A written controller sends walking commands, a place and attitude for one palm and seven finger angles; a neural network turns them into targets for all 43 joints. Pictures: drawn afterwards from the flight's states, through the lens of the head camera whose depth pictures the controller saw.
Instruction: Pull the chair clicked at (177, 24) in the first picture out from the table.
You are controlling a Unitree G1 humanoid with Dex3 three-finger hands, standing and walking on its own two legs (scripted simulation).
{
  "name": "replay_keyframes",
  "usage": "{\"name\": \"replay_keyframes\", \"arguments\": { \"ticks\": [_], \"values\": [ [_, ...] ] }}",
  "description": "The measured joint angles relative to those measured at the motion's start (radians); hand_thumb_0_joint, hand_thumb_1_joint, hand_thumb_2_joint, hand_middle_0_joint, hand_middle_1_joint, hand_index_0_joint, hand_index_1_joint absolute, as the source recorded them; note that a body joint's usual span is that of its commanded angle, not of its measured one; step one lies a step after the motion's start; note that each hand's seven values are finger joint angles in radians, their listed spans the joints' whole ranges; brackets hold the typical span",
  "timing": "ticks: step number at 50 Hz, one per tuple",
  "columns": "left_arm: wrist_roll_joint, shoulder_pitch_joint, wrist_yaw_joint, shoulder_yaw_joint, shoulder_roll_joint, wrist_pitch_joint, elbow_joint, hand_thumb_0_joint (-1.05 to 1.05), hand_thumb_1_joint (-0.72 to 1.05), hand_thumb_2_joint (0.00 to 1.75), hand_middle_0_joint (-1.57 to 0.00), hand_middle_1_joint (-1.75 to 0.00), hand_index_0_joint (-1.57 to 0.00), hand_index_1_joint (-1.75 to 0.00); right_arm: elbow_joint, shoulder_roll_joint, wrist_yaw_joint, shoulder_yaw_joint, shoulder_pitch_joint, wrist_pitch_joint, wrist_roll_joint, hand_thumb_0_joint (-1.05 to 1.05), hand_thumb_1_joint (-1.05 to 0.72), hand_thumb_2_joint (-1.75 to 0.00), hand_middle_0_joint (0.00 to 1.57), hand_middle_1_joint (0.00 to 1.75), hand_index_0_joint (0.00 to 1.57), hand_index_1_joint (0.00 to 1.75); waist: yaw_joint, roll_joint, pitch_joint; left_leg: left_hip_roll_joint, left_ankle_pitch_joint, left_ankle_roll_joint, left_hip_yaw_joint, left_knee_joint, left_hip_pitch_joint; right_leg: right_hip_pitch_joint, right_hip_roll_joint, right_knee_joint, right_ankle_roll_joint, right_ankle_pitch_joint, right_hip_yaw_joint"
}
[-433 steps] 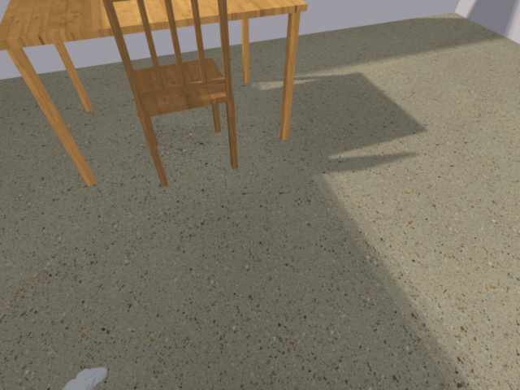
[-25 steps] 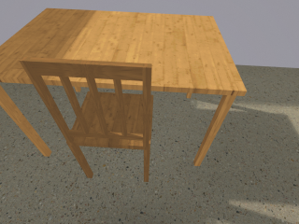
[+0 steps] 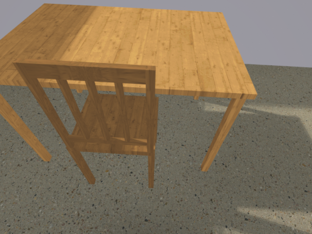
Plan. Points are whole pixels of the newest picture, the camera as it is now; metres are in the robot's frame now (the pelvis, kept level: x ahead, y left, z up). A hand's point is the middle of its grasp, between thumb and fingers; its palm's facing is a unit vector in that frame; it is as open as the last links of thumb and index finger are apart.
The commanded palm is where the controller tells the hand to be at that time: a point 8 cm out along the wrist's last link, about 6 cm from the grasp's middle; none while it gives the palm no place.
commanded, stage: shuffle to correct the standing spot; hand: left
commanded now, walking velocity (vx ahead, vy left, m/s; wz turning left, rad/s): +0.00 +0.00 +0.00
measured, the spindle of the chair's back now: (99, 114) +0.52 +0.24 -0.06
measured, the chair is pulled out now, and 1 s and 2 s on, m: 0.00 0.00 0.00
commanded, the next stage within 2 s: come to a stop and stand still in 0.34 s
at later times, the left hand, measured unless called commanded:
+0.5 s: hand out of the picture +0.04 +0.21 -0.18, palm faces +0.01 -0.98 -0.19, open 7.4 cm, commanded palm none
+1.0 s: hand out of the picture +0.13 +0.23 -0.19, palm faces +0.06 -0.98 -0.21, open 7.3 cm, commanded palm none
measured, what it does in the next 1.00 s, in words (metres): steps on the spot: right foot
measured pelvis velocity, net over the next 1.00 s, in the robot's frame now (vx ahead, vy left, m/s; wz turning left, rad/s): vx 0.08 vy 0.04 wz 0.02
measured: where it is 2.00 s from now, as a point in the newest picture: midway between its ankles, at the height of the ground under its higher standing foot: outside the picture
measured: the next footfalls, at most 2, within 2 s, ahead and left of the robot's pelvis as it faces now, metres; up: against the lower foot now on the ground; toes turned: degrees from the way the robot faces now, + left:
right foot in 0.66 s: +0.15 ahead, -0.07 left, +0.00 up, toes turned +2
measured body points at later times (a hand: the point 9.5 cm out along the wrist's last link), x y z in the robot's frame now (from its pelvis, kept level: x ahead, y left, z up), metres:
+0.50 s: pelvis +0.07 +0.04 +0.00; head +0.10 +0.04 +0.44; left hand +0.04 +0.26 -0.17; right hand +0.04 -0.19 -0.16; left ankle +0.03 +0.10 -0.74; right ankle +0.00 -0.09 -0.70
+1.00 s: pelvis +0.08 +0.04 -0.01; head +0.10 +0.05 +0.44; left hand +0.13 +0.28 -0.17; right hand +0.13 -0.20 -0.16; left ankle +0.07 +0.15 -0.74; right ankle +0.11 -0.08 -0.74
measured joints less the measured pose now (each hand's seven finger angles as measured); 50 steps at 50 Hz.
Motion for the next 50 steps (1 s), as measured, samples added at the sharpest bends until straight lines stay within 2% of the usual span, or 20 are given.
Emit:
{"name": "replay_keyframes", "arguments": {
  "ticks": [7, 13, 18, 19, 22, 24, 26, 29, 33, 35, 37, 39, 42, 45, 47, 48, 50],
  "values": [
    [0.002, 0.004, -0.003, 0.002, -0.001, -0.001, 0.005, 0.01, 0.91, 0.90, -0.20, -0.30, -0.20, -0.30, 0.002, -0.006, 0.002, 0.000, 0.001, 0.001, -0.003, 0.00, -0.91, -0.90, 0.20, 0.30, 0.20, 0.30, 0.003, 0.003, -0.008, -0.001, -0.012, 0.001, 0.000, 0.006, 0.005, 0.007, -0.001, 0.001, 0.001, -0.010, 0.000],
    [0.006, 0.033, -0.012, 0.016, 0.001, 0.007, 0.000, 0.01, 0.90, 0.90, -0.20, -0.30, -0.20, -0.30, -0.007, -0.018, 0.008, -0.005, 0.030, 0.012, -0.010, 0.00, -0.91, -0.90, 0.20, 0.30, 0.20, 0.30, 0.011, 0.007, -0.034, -0.002, -0.072, 0.005, -0.006, 0.072, -0.009, 0.016, -0.003, 0.024, 0.004, -0.051, -0.005],
    [0.008, 0.052, -0.015, 0.031, 0.010, 0.012, 0.003, 0.01, 0.90, 0.90, -0.20, -0.30, -0.20, -0.30, -0.021, -0.023, 0.005, -0.007, 0.050, 0.000, -0.011, 0.00, -0.91, -0.90, 0.20, 0.30, 0.20, 0.30, 0.017, -0.015, -0.035, -0.024, -0.124, 0.031, 0.007, 0.105, 0.003, 0.025, -0.027, 0.059, 0.017, -0.099, 0.007],
    [0.009, 0.052, -0.016, 0.032, 0.013, 0.014, 0.005, 0.01, 0.90, 0.90, -0.20, -0.30, -0.20, -0.30, -0.025, -0.022, 0.003, -0.006, 0.053, -0.007, -0.011, 0.00, -0.91, -0.90, 0.20, 0.30, 0.20, 0.30, 0.016, -0.022, -0.033, -0.032, -0.131, 0.036, 0.013, 0.104, 0.007, 0.021, -0.034, 0.074, 0.008, -0.113, 0.012],
    [0.014, 0.040, -0.013, 0.030, 0.016, 0.021, 0.010, 0.01, 0.91, 0.90, -0.20, -0.30, -0.20, -0.30, -0.038, -0.020, -0.006, -0.003, 0.057, -0.027, -0.013, 0.00, -0.90, -0.90, 0.20, 0.30, 0.20, 0.30, 0.014, -0.023, -0.021, -0.045, -0.143, 0.055, 0.033, 0.083, 0.030, -0.043, -0.044, 0.239, -0.018, -0.201, -0.004],
    [0.014, 0.018, -0.013, 0.028, 0.015, 0.023, 0.007, 0.01, 0.91, 0.90, -0.20, -0.30, -0.20, -0.30, -0.045, -0.018, -0.014, 0.001, 0.065, -0.041, -0.014, 0.00, -0.90, -0.90, 0.20, 0.30, 0.20, 0.30, 0.002, -0.009, -0.010, -0.049, -0.134, 0.063, 0.035, 0.050, 0.052, -0.108, -0.034, 0.386, -0.026, -0.257, -0.020],
    [0.010, -0.014, -0.011, 0.028, 0.016, 0.020, -0.004, 0.01, 0.91, 0.90, -0.20, -0.30, -0.20, -0.30, -0.043, -0.010, -0.021, 0.008, 0.074, -0.047, -0.015, 0.00, -0.90, -0.90, 0.20, 0.30, 0.20, 0.30, -0.011, 0.002, 0.002, -0.057, -0.118, 0.065, 0.028, 0.009, 0.076, -0.157, -0.025, 0.450, -0.024, -0.251, -0.033],
    [0.000, -0.071, -0.006, 0.027, 0.019, 0.015, -0.031, 0.01, 0.91, 0.90, -0.20, -0.30, -0.20, -0.30, -0.023, 0.006, -0.027, 0.020, 0.081, -0.042, -0.012, 0.00, -0.90, -0.90, 0.20, 0.30, 0.20, 0.30, -0.018, 0.006, 0.018, -0.072, -0.100, 0.060, 0.012, -0.038, 0.107, -0.180, -0.018, 0.376, -0.014, -0.167, -0.032],
    [-0.005, -0.124, 0.003, 0.028, 0.029, 0.002, -0.065, 0.01, 0.92, 0.90, -0.20, -0.30, -0.20, -0.30, 0.002, 0.024, -0.029, 0.019, 0.077, -0.028, -0.003, 0.00, -0.90, -0.90, 0.20, 0.30, 0.20, 0.30, -0.016, 0.001, 0.031, -0.085, -0.128, 0.046, -0.001, -0.015, 0.124, -0.120, -0.015, 0.131, -0.021, 0.028, -0.016],
    [-0.004, -0.135, 0.005, 0.028, 0.025, -0.009, -0.070, 0.01, 0.92, 0.90, -0.20, -0.30, -0.20, -0.30, 0.003, 0.020, -0.028, 0.007, 0.064, -0.016, 0.002, 0.00, -0.90, -0.90, 0.20, 0.30, 0.20, 0.30, -0.015, 0.021, 0.029, -0.068, -0.161, 0.030, -0.005, 0.041, 0.107, -0.101, 0.002, 0.113, -0.033, -0.004, -0.022],
    [-0.004, -0.143, 0.004, 0.024, 0.021, -0.012, -0.072, 0.01, 0.92, 0.90, -0.20, -0.30, -0.20, -0.30, -0.009, 0.014, -0.028, -0.007, 0.042, -0.005, 0.006, 0.00, -0.90, -0.90, 0.20, 0.30, 0.20, 0.30, -0.025, 0.032, 0.026, -0.057, -0.150, -0.005, -0.012, 0.100, 0.077, -0.101, 0.008, 0.119, -0.043, -0.037, -0.029],
    [0.001, -0.154, 0.007, 0.022, 0.018, -0.009, -0.074, 0.01, 0.91, 0.90, -0.20, -0.30, -0.20, -0.30, -0.023, 0.007, -0.028, -0.019, 0.017, 0.006, 0.006, 0.00, -0.90, -0.90, 0.20, 0.30, 0.20, 0.30, -0.030, 0.036, 0.029, -0.043, -0.234, -0.028, -0.014, 0.187, 0.037, -0.098, 0.010, 0.118, -0.049, -0.042, -0.039],
    [0.009, -0.170, 0.011, 0.024, 0.015, 0.001, -0.082, 0.01, 0.91, 0.90, -0.20, -0.30, -0.20, -0.30, -0.043, -0.004, -0.028, -0.030, -0.031, 0.020, 0.005, 0.00, -0.90, -0.90, 0.20, 0.30, 0.20, 0.30, -0.018, 0.024, 0.045, -0.022, -0.321, -0.043, -0.029, 0.289, -0.019, -0.092, 0.007, 0.107, -0.050, -0.028, -0.044],
    [0.010, -0.173, 0.012, 0.032, 0.022, 0.014, -0.090, 0.00, 0.92, 0.90, -0.21, -0.30, -0.20, -0.30, -0.068, -0.021, -0.026, -0.040, -0.069, 0.022, 0.005, 0.00, -0.91, -0.90, 0.20, 0.30, 0.20, 0.30, -0.005, 0.002, 0.057, -0.002, -0.260, -0.051, -0.032, 0.240, -0.029, -0.096, -0.002, 0.111, -0.040, -0.018, -0.036],
    [0.007, -0.164, 0.006, 0.035, 0.032, 0.024, -0.091, 0.00, 0.92, 0.90, -0.21, -0.30, -0.21, -0.30, -0.085, -0.034, -0.022, -0.042, -0.078, 0.013, 0.002, 0.00, -0.91, -0.90, 0.20, 0.30, 0.20, 0.30, -0.003, -0.009, 0.057, 0.011, -0.129, -0.051, -0.022, 0.124, 0.004, -0.108, -0.008, 0.139, -0.027, -0.025, -0.030],
    [0.005, -0.160, 0.004, 0.037, 0.039, 0.031, -0.087, 0.00, 0.92, 0.90, -0.21, -0.30, -0.21, -0.30, -0.087, -0.036, -0.021, -0.044, -0.081, 0.007, 0.000, 0.00, -0.91, -0.90, 0.20, 0.30, 0.20, 0.30, -0.001, -0.022, 0.059, 0.005, -0.088, -0.039, -0.011, 0.108, 0.013, -0.112, -0.016, 0.156, -0.019, -0.032, -0.022],
    [-0.002, -0.140, 0.005, 0.035, 0.049, 0.038, -0.079, 0.00, 0.92, 0.90, -0.21, -0.30, -0.21, -0.30, -0.100, -0.042, -0.014, -0.042, -0.075, 0.008, -0.002, 0.00, -0.91, -0.90, 0.20, 0.30, 0.20, 0.30, 0.009, -0.033, 0.044, 0.000, -0.100, -0.016, 0.005, 0.125, 0.011, -0.113, -0.020, 0.161, -0.008, -0.032, -0.007]
  ]
}}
